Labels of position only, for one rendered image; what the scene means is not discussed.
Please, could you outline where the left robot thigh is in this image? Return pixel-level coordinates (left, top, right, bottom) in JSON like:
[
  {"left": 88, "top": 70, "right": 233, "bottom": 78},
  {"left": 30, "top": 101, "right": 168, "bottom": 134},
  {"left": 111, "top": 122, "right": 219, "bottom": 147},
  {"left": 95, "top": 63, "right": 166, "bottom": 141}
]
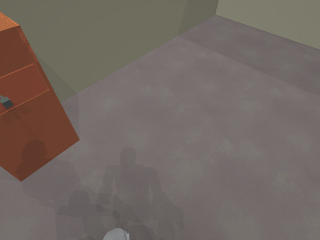
[{"left": 103, "top": 229, "right": 130, "bottom": 240}]

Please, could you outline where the cabinet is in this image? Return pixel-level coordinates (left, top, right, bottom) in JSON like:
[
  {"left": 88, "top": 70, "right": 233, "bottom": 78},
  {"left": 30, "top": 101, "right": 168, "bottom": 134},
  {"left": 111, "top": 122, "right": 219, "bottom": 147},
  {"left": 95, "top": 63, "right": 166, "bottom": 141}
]
[{"left": 0, "top": 12, "right": 80, "bottom": 182}]

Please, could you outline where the drawer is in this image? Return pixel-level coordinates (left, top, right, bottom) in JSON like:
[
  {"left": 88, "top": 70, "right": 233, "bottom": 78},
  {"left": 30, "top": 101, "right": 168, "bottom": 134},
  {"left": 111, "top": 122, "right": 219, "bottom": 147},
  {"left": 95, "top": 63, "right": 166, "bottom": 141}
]
[{"left": 0, "top": 63, "right": 48, "bottom": 114}]

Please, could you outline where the handle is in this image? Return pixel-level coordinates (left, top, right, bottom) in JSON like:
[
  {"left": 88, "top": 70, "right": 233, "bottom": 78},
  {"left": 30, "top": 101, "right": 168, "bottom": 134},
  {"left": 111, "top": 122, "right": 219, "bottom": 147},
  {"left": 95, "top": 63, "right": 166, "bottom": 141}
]
[{"left": 0, "top": 95, "right": 14, "bottom": 109}]

